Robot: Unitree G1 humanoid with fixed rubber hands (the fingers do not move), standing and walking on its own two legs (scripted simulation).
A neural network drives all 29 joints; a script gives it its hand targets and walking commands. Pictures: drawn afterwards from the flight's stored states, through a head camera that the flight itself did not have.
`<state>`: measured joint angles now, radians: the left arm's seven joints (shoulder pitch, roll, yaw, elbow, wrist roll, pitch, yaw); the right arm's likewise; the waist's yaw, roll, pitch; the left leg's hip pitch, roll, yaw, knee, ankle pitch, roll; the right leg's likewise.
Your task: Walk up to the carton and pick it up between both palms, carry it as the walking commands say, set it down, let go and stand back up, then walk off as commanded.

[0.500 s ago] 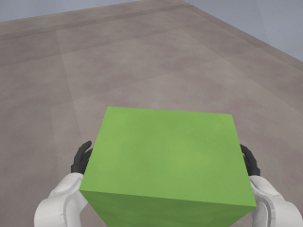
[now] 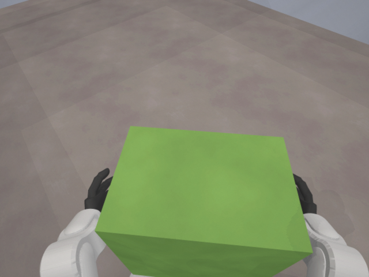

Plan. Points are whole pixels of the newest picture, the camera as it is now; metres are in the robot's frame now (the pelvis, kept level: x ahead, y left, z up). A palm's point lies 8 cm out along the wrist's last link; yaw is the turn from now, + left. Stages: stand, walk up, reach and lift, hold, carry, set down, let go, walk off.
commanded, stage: carry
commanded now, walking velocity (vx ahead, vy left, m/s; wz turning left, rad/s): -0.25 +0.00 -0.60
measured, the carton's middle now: (198, 215) +0.26 +0.00 +0.02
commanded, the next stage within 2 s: none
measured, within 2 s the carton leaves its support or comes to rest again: neither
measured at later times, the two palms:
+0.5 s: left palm (102, 262) +0.16 +0.15 +0.08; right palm out of the picture +0.08 -0.20 +0.10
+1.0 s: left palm out of the picture +0.06 +0.11 +0.07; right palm out of the picture -0.08 -0.22 +0.08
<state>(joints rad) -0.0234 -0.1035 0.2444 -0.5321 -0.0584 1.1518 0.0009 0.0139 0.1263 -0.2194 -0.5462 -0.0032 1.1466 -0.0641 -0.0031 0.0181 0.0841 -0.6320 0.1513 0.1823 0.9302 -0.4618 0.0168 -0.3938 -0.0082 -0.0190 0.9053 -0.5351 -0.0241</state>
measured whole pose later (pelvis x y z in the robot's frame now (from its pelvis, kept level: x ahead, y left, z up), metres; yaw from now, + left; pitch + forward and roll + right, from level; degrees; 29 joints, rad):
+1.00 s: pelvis -0.24 +0.04 +0.01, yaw -23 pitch +2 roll +0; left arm -0.02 -0.13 0.26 -0.57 -0.06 1.12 -0.02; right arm 0.01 0.13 -0.22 -0.60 0.00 1.14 -0.06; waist 0.01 -0.04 0.09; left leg -0.38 -0.01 0.14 0.81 -0.47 0.05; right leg -0.58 0.02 0.09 0.81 -0.29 0.02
